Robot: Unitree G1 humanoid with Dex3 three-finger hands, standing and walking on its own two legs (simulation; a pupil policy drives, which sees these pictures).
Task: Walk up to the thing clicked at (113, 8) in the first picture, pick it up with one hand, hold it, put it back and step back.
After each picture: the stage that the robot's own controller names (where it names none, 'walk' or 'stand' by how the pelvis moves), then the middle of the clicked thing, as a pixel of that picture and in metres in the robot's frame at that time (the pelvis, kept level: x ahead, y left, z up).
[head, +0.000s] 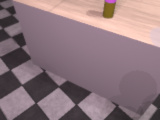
stand; out of the picture +0.94 -0.16 +0.07
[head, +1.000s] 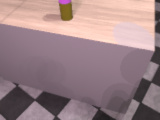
walk; out of the picture +0.84 +0.14 +0.11
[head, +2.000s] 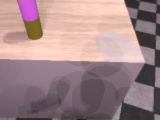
stand; (29, 12) +0.63 +0.24 +0.11
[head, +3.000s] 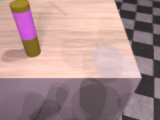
stand; (27, 31) +0.58 +0.24 +0.08
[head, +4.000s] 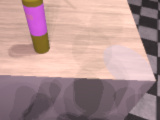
stand; (37, 26) +0.56 +0.20 +0.08
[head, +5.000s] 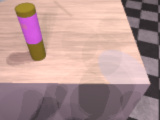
stand; (32, 35) +0.56 +0.22 +0.07
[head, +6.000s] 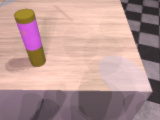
stand; (32, 41) +0.53 +0.22 +0.07
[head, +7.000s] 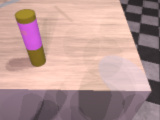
stand; (32, 41) +0.53 +0.22 +0.07
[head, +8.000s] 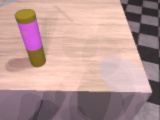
rise first; (32, 41) +0.53 +0.22 +0.07
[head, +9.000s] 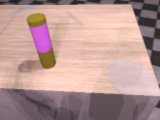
rise first; (43, 43) +0.53 +0.21 +0.07
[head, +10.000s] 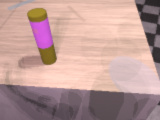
go down; (44, 39) +0.54 +0.21 +0.08
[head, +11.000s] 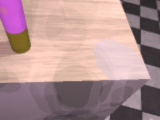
go down; (14, 21) +0.52 +0.20 +0.10
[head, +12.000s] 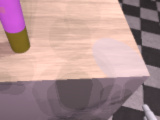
close in; (13, 21) +0.53 +0.20 +0.12
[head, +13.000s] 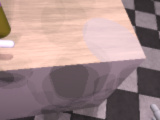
close; out of the picture +0.54 +0.22 +0.15
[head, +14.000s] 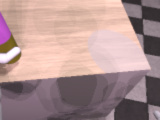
lift; out of the picture +0.46 +0.22 +0.14
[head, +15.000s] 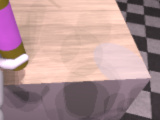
lift; (6, 36) +0.42 +0.21 +0.18
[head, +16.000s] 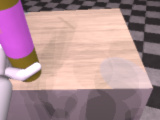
lift; (17, 42) +0.31 +0.17 +0.28
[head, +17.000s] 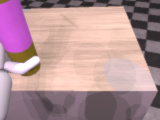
hold; (15, 36) +0.33 +0.17 +0.28
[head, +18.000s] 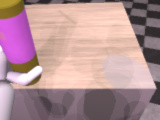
crouch; (19, 47) +0.31 +0.16 +0.25
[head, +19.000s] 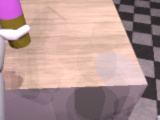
crouch; (7, 6) +0.46 +0.20 +0.27
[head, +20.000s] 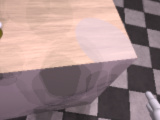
lower; out of the picture +0.54 +0.23 +0.14
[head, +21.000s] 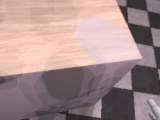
lower; out of the picture +0.53 +0.24 +0.15
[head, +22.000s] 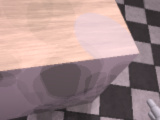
lower; out of the picture +0.54 +0.24 +0.16
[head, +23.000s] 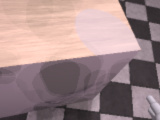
lower; out of the picture +0.55 +0.24 +0.16
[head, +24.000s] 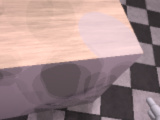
loosen; out of the picture +0.55 +0.24 +0.16
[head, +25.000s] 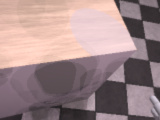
rise; out of the picture +0.54 +0.24 +0.16
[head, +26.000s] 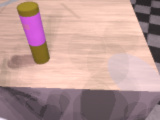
sink last; (35, 36) +0.52 +0.22 +0.11
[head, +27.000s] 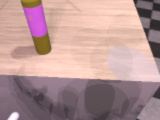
stand; (38, 27) +0.56 +0.22 +0.11
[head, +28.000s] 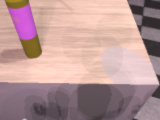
stand; (26, 29) +0.53 +0.23 +0.12
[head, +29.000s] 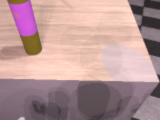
stand; (26, 26) +0.54 +0.23 +0.13
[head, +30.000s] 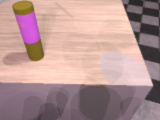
stand; (30, 34) +0.55 +0.23 +0.10
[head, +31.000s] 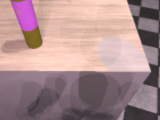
walk; (28, 21) +0.58 +0.23 +0.08
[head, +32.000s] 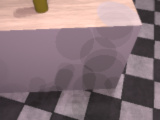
walk; out of the picture +0.79 +0.24 +0.09
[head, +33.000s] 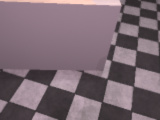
stand; out of the picture +1.14 +0.24 +0.09
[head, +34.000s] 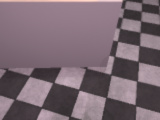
stand; out of the picture +1.16 +0.25 +0.08
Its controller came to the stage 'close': yes
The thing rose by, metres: 0.20
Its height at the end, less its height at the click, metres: +0.00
